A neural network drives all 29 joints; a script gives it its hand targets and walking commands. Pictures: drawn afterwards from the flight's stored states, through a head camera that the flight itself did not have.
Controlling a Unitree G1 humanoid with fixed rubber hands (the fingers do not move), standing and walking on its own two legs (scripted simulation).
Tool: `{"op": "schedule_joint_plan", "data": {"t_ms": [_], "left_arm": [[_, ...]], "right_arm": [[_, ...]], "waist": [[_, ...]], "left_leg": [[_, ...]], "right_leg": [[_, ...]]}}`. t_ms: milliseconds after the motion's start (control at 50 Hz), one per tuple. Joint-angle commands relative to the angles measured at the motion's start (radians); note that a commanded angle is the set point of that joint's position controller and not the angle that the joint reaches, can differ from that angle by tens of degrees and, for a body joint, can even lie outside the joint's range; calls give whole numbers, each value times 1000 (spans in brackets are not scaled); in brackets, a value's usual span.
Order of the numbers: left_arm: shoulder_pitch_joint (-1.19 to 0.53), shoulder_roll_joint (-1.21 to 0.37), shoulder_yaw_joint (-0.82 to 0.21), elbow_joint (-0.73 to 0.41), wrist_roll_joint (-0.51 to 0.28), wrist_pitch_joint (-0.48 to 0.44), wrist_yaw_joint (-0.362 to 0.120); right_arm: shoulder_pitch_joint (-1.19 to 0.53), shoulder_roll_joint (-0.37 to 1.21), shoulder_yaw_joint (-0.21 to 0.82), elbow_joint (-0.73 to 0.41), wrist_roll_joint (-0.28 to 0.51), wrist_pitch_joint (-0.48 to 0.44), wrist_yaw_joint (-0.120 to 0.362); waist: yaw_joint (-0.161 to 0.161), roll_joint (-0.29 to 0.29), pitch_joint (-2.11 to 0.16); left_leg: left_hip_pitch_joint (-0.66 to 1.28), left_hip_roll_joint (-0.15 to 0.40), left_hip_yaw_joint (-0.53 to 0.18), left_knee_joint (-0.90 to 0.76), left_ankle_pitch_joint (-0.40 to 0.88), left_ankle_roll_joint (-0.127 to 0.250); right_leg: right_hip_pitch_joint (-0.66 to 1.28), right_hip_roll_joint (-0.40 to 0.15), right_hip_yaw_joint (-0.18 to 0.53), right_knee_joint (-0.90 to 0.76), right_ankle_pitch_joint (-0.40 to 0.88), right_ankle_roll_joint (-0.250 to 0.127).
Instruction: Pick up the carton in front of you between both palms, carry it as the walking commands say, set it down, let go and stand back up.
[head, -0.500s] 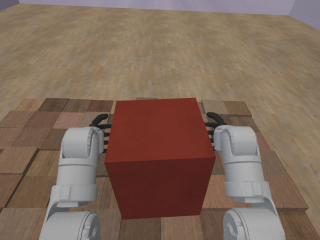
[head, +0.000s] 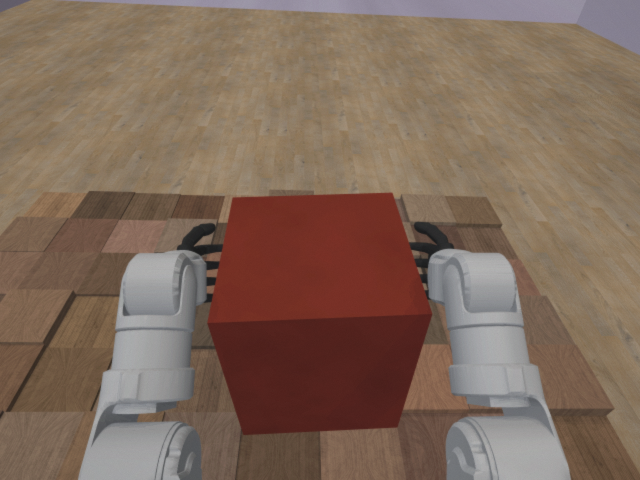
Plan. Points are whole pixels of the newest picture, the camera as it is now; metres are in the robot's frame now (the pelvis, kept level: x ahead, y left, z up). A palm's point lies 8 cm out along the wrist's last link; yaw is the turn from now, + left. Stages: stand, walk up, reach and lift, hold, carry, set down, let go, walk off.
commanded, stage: carry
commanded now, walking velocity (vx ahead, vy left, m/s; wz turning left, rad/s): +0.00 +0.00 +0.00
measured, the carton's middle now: (317, 315) +0.35 -0.01 +0.06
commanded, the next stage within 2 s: none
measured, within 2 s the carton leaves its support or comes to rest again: neither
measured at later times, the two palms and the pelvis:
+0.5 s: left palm (216, 253) +0.38 +0.12 +0.14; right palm (457, 257) +0.37 -0.18 +0.15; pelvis +0.03 -0.02 +0.00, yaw +0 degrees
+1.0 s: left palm (247, 158) +0.62 +0.10 +0.14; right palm (426, 168) +0.58 -0.20 +0.15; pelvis +0.25 +0.00 +0.01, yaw -7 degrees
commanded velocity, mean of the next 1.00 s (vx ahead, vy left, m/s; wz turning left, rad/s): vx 0.37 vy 0.00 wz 0.00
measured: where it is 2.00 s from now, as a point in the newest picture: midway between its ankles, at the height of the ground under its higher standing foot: (307, 334)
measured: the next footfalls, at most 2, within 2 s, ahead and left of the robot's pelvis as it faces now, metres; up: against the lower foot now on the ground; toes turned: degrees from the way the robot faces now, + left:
left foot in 0.90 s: +0.37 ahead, +0.06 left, +0.02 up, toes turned -2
right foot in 1.40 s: +0.68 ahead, -0.13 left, +0.02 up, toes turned -11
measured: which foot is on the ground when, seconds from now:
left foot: down 0.00-0.54, up 0.56-0.88, down 0.90-1.00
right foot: down 0.00-0.94, up 0.96-1.00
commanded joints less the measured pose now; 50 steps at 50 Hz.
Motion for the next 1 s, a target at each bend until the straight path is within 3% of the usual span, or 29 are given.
{"op": "schedule_joint_plan", "data": {"t_ms": [0,40,120,180,260,300,320,360,400,420,460,480,500,520,540,560,580,600,640,700,760,820,860,880,900,920,940,960,980], "left_arm": [[-742,-1110,-570,-93,-419,-40,-220],[-726,-1112,-570,-92,-419,-41,-220],[-759,-1114,-581,-101,-423,-46,-219],[-768,-1118,-580,-104,-429,-46,-220],[-783,-1128,-586,-113,-442,-43,-220],[-790,-1121,-588,-128,-443,-42,-219],[-802,-1121,-597,-149,-448,-44,-218],[-768,-1113,-590,-115,-438,-34,-218],[-731,-1094,-563,-75,-420,-34,-221],[-735,-1089,-562,-63,-417,-35,-222],[-733,-1088,-555,-57,-418,-37,-221],[-723,-1095,-550,-55,-414,-37,-219],[-682,-1090,-538,-40,-407,-37,-219],[-692,-1083,-529,-15,-409,-39,-219],[-681,-1069,-533,-48,-404,-45,-219],[-719,-1066,-528,-65,-407,-45,-221],[-751,-1089,-555,-99,-433,-47,-221],[-812,-1095,-584,-172,-455,-55,-220],[-844,-1103,-597,-225,-475,-54,-217],[-846,-1084,-612,-264,-492,-47,-203],[-782,-1059,-604,-229,-482,-28,-199],[-730,-1080,-610,-180,-476,-24,-213],[-746,-1096,-620,-158,-459,-41,-221],[-739,-1107,-620,-160,-452,-44,-224],[-764,-1103,-618,-161,-439,-49,-224],[-809,-1118,-631,-203,-469,-45,-221],[-828,-1089,-628,-217,-462,-42,-208],[-830,-1069,-621,-231,-449,-43,-191],[-833,-1063,-624,-265,-445,-40,-178]], "right_arm": [[-750,1174,550,-122,458,-23,254],[-732,1171,545,-119,450,-25,253],[-740,1174,543,-116,447,-29,257],[-746,1175,551,-128,450,-29,256],[-770,1172,558,-152,458,-29,250],[-779,1175,567,-172,470,-29,249],[-792,1168,563,-182,471,-28,250],[-741,1155,545,-134,452,-25,251],[-764,1153,552,-152,459,-23,256],[-789,1158,556,-151,468,-24,260],[-782,1161,556,-151,472,-28,262],[-760,1162,550,-142,467,-30,260],[-745,1160,549,-127,470,-28,261],[-754,1159,544,-103,458,-25,261],[-753,1167,536,-113,457,-24,264],[-782,1152,532,-104,450,-26,261],[-757,1164,540,-101,451,-28,259],[-762,1174,539,-116,456,-29,258],[-754,1184,542,-136,460,-28,247],[-736,1161,548,-159,452,-20,221],[-650,1118,536,-131,412,1,206],[-621,1106,522,-113,382,8,213],[-662,1127,540,-128,388,-6,224],[-652,1137,544,-138,404,-12,234],[-707,1153,561,-153,424,-23,242],[-713,1139,565,-161,433,-32,244],[-739,1140,568,-190,456,-30,242],[-806,1141,579,-243,487,-25,240],[-851,1152,587,-307,515,-24,240]], "waist": [[5,46,-349],[5,49,-348],[9,42,-354],[5,-3,-367],[9,24,-370],[-17,31,-368],[-32,99,-330],[-58,183,-251],[-52,127,-241],[-45,138,-240],[-6,113,-288],[9,91,-323],[35,15,-370],[59,-168,-374],[78,-196,-282],[63,-117,-257],[50,-55,-268],[48,-38,-282],[55,-93,-309],[69,-71,-303],[76,-97,-300],[46,-129,-284],[-34,-172,-363],[-65,-119,-414],[-69,19,-433],[-54,307,-410],[-29,321,-400],[-29,188,-412],[-32,96,-394]], "left_leg": [[71,165,-186,-136,194,21],[46,177,-179,-121,205,23],[45,145,-147,-87,168,16],[48,132,-144,-74,148,13],[74,142,-165,-103,157,18],[108,170,-208,-191,-43,43],[144,230,-270,-238,-155,71],[162,366,-450,-305,-255,148],[192,367,-418,-302,-121,151],[202,350,-370,-286,-60,135],[128,281,-219,-196,-32,78],[45,232,-141,-119,-63,48],[-101,187,-82,22,-84,21],[-306,102,-2,210,-93,-37],[-505,62,-12,264,-123,-48],[-543,83,-43,378,-141,-55],[-549,105,-52,438,-99,-61],[-529,117,-43,437,-55,-58],[-522,111,-13,446,-10,-62],[-565,122,0,419,64,-75],[-492,103,32,297,113,-73],[-300,79,70,121,210,-55],[-1,52,103,9,259,-40],[188,18,149,-118,306,-41],[365,56,88,-125,281,-43],[454,328,-472,-243,138,70],[498,416,-693,-309,237,165],[486,425,-642,-278,239,194],[419,402,-581,-265,287,171]], "right_leg": [[152,-46,75,-15,-24,-40],[169,-43,60,-5,3,-42],[174,-64,96,-29,-3,-54],[176,-81,128,-54,-39,-58],[169,-67,115,-50,-49,-47],[121,-25,57,-24,-257,-22],[44,21,-18,54,-283,-12],[-101,2,-65,219,-244,-10],[-91,-18,-91,179,-279,-5],[-64,-12,-117,122,-292,-5],[186,19,-166,-55,-238,-5],[360,17,-146,-107,-232,-14],[563,-63,-13,-126,-300,-50],[686,-278,342,-220,-429,-143],[698,-363,544,-285,-467,-232],[670,-374,562,-313,-437,-245],[659,-353,499,-304,-378,-224],[625,-310,404,-299,-345,-202],[643,-263,298,-320,-279,-170],[670,-239,232,-322,-145,-174],[618,-210,162,-312,-34,-170],[516,-201,77,-274,231,-139],[429,-207,-12,-78,537,-93],[362,-160,-96,113,554,-64],[186,-98,-143,308,373,-42],[-114,10,-128,536,-39,-7],[-264,62,-29,676,-361,-20],[-289,5,21,730,-370,-36],[-282,-26,13,711,-330,-36]]}}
